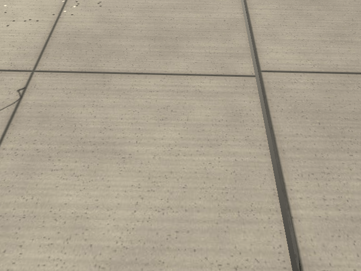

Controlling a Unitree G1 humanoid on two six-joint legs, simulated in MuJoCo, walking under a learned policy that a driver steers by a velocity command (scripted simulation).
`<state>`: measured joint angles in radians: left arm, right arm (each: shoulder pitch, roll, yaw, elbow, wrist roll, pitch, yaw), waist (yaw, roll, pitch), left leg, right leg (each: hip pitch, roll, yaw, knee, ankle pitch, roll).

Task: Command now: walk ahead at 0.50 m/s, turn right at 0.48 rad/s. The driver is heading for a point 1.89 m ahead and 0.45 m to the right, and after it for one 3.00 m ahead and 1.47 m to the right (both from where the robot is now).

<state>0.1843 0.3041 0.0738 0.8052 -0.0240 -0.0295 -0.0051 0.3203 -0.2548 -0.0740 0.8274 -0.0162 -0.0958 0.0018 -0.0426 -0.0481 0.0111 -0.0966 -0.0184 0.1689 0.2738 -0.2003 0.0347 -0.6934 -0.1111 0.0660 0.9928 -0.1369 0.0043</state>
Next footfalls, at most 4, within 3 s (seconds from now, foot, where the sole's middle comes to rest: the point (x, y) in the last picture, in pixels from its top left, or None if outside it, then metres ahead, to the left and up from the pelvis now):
0.24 right None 0.29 -0.16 -0.78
0.72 left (187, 238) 0.62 -0.03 -0.78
1.26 right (263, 197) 0.78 -0.36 -0.78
1.80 left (217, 133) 1.14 -0.21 -0.78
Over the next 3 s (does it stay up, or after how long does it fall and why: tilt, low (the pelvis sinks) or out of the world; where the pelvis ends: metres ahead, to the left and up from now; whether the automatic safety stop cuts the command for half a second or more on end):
stays up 1.60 -0.33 0.00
